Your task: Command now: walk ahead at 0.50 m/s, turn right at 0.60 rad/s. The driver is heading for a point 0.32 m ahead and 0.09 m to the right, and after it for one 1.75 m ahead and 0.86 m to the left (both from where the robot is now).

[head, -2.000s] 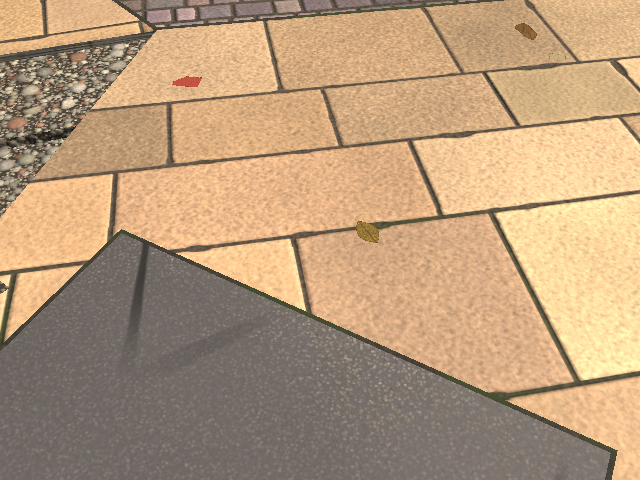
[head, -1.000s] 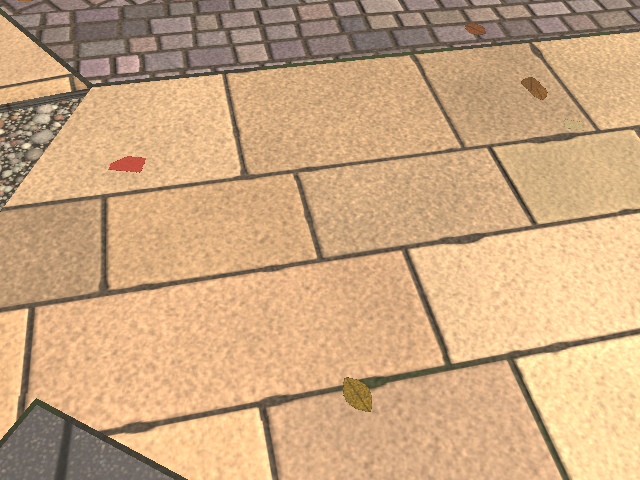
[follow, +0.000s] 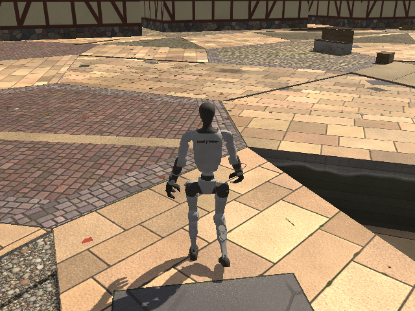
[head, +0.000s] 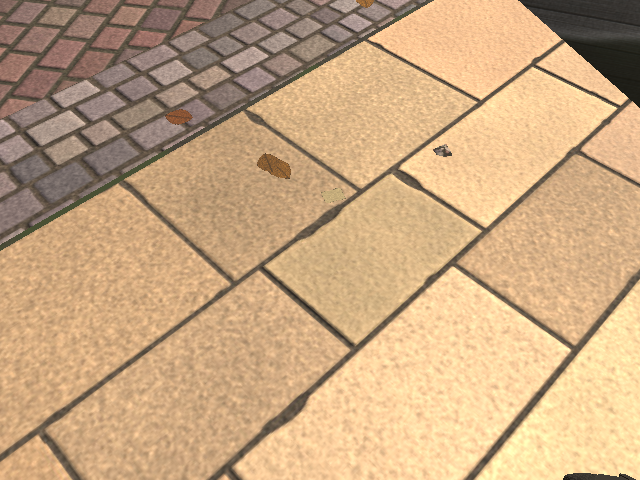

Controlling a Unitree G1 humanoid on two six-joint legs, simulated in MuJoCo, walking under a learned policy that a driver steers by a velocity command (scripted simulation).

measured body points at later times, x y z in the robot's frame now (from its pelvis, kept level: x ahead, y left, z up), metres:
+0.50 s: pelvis +0.25 -0.07 +0.00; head +0.29 -0.09 +0.45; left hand +0.50 +0.14 -0.07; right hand +0.22 -0.35 -0.14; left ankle +0.11 +0.11 -0.65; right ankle +0.31 -0.18 -0.73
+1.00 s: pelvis +0.51 -0.03 -0.02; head +0.55 -0.01 +0.43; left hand +0.52 +0.26 -0.14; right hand +0.74 -0.26 -0.11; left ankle +0.60 +0.06 -0.73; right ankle +0.34 -0.19 -0.67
